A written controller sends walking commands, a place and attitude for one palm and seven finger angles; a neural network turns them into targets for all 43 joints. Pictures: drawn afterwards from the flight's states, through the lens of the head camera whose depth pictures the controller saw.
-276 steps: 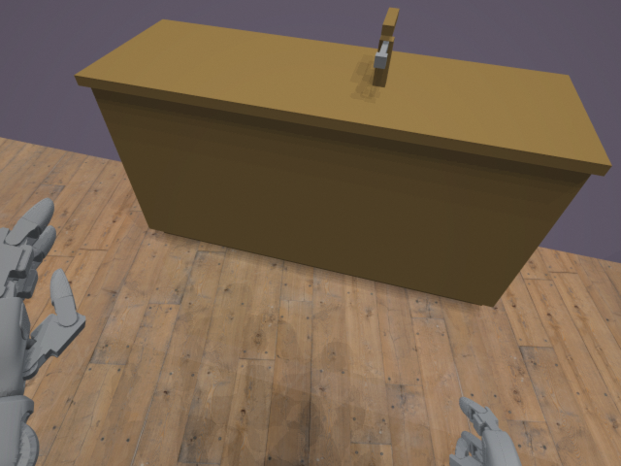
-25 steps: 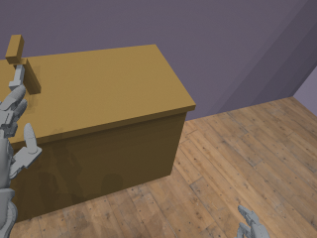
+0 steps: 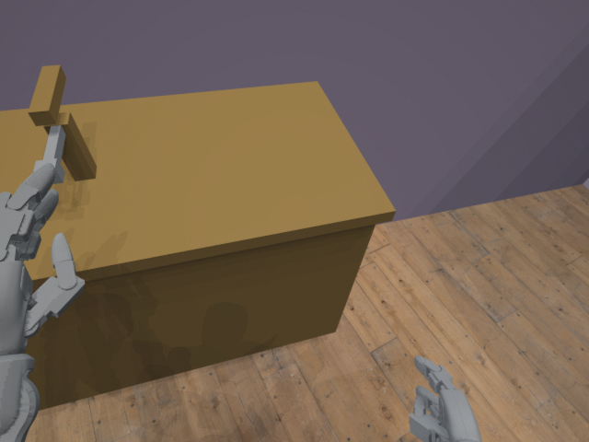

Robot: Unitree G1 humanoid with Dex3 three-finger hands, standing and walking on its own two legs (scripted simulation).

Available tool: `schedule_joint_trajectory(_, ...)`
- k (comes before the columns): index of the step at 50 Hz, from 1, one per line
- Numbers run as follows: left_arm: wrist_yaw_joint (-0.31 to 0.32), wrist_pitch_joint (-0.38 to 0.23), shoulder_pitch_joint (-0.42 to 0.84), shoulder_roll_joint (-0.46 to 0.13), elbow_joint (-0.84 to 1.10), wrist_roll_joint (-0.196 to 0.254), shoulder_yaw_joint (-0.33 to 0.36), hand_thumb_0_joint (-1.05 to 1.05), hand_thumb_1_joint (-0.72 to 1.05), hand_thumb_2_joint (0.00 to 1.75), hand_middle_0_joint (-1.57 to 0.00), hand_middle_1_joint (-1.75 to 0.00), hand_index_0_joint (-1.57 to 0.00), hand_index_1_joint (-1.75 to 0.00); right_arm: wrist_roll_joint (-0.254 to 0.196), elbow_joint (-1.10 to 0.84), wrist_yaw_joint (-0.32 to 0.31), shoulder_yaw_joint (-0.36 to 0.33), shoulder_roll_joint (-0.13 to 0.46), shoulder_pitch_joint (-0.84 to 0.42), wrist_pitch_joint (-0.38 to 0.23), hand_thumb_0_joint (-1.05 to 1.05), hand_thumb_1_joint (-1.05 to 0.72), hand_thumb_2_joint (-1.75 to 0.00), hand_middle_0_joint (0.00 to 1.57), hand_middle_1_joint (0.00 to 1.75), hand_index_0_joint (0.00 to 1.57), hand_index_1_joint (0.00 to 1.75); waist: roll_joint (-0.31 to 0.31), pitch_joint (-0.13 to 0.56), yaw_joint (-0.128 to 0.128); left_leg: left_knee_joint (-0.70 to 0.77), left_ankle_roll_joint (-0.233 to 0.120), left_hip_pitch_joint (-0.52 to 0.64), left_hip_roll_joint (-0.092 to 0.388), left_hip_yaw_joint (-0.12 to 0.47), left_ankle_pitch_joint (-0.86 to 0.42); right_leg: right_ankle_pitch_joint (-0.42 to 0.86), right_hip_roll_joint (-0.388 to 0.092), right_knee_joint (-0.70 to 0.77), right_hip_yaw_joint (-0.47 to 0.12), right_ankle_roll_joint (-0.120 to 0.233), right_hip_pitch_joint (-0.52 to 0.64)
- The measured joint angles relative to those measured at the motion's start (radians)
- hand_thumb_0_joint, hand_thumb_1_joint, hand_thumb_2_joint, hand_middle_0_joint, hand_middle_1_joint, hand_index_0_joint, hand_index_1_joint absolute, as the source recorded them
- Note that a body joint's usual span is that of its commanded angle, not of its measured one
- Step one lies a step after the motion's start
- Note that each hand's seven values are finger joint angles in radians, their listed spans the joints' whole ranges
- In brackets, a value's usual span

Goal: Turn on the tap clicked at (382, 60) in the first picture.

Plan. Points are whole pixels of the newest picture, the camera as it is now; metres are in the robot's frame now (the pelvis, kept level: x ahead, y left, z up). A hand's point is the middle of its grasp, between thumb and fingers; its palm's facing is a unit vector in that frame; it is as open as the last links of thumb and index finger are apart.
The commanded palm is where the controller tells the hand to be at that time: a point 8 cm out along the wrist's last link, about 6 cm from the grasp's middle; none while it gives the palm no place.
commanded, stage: come to a stop and stand still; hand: left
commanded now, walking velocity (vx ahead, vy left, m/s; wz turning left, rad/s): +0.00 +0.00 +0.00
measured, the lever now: (49, 171) +0.42 +0.42 +0.09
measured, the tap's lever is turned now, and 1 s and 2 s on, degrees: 0 0 0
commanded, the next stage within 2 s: look again from close up in 0.40 s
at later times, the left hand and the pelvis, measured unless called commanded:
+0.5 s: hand (99, 269) +0.24 +0.24 +0.15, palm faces +0.36 -0.85 -0.38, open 7.4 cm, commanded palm +0.18 +0.27 +0.17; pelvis +0.02 -0.01 +0.00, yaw +0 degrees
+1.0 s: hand (88, 286) +0.22 +0.24 +0.15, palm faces +0.36 -0.85 -0.38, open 7.4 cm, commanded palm +0.17 +0.28 +0.17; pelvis +0.01 +0.00 +0.00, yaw +1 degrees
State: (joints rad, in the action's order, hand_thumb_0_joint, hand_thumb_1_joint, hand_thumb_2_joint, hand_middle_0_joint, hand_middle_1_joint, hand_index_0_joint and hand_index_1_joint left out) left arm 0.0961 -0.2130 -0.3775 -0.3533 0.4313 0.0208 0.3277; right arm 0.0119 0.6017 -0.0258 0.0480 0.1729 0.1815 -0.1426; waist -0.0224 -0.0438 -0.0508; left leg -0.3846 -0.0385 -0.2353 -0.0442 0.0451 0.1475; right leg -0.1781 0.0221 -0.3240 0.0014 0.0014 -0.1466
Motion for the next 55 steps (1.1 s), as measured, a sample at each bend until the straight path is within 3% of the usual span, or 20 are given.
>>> schedule_joint_trajectory(8,-0.008,0.014,-0.047,-0.027,0.021,0.023,0.011,0.01,0.89,0.9,-0.21,-0.31,-0.21,-0.31,-0.01,-0.026,-0.007,-0.015,0.017,-0.014,0.04,0.02,-0.9,-0.9,0.21,0.3,0.2,0.3,0.005,0.008,0.022,-0.003,0.0,0.009,-0.002,-0.004,0.028,-0.026,-0.002,-0.001,-0.005,0.0,0.009)
schedule_joint_trajectory(23,0.004,0.031,-0.067,-0.014,0.01,0.038,0.003,0.01,0.89,0.9,-0.21,-0.31,-0.21,-0.31,-0.018,-0.02,-0.02,-0.024,0.031,0.009,0.081,0.02,-0.9,-0.9,0.21,0.3,0.2,0.3,0.024,0.023,0.022,-0.013,0.008,0.019,0.006,0.004,0.045,-0.037,0.007,0.003,0.002,0.008,0.027)
schedule_joint_trajectory(46,0.004,0.03,-0.066,-0.008,-0.008,0.039,-0.01,0.01,0.89,0.9,-0.21,-0.31,-0.21,-0.31,-0.021,-0.011,-0.026,-0.023,0.03,0.026,0.082,0.02,-0.9,-0.9,0.21,0.3,0.2,0.3,0.029,0.025,0.025,0.011,0.007,0.014,0.005,0.012,0.009,0.0,0.006,0.034,0.011,0.007,0.028)
schedule_joint_trajectory(55,0.004,0.015,-0.092,-0.01,0.001,0.035,-0.011,0.01,0.89,0.9,-0.21,-0.31,-0.21,-0.31,-0.015,-0.007,-0.015,-0.038,0.043,0.035,0.071,0.02,-0.9,-0.9,0.21,0.3,0.2,0.3,0.042,0.037,0.036,-0.08,-0.007,-0.029,-0.001,0.018,0.058,-0.04,0.003,-0.031,0.02,-0.001,0.0)
